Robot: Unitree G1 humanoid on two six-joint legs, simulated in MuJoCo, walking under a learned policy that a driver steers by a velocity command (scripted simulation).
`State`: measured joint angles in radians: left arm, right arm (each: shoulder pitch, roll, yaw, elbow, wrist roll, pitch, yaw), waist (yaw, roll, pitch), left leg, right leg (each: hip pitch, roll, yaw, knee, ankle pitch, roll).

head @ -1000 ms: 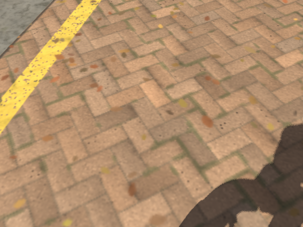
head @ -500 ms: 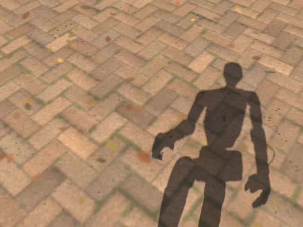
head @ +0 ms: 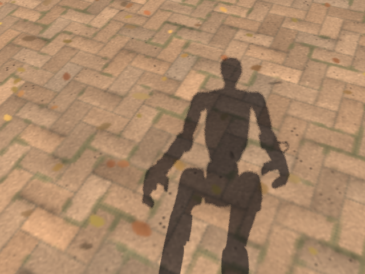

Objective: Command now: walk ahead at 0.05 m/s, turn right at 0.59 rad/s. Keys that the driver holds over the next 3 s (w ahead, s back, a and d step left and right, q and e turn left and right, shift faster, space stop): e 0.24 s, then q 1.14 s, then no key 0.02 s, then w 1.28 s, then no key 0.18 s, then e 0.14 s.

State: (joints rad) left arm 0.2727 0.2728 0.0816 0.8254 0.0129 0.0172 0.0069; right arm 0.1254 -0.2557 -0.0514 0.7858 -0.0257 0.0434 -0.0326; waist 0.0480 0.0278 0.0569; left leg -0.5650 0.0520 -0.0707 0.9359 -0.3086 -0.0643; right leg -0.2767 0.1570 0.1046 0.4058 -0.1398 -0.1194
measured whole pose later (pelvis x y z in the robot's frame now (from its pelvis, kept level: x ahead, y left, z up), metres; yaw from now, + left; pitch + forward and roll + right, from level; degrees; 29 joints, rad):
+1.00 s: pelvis -0.01 +0.07 -0.01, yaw +8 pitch -1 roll +0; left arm 0.19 0.31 0.05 0.83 0.02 0.03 0.02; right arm 0.17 -0.30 -0.06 0.76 -0.01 0.06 0.03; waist 0.01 -0.04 0.09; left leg -0.24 -0.03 0.04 0.56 -0.28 0.04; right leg -0.22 -0.08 -0.13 0.65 -0.41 0.02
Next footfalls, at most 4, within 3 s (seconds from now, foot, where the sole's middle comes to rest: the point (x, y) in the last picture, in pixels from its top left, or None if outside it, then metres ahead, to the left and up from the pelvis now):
0.22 left None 0.09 0.14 -0.78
0.60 right None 0.01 -0.06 -0.78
0.98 left None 0.01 0.17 -0.78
1.52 right None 0.08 0.00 -0.78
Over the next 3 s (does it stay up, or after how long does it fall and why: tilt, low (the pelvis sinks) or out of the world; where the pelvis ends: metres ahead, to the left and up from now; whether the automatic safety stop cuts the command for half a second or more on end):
stays up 0.60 0.42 -0.01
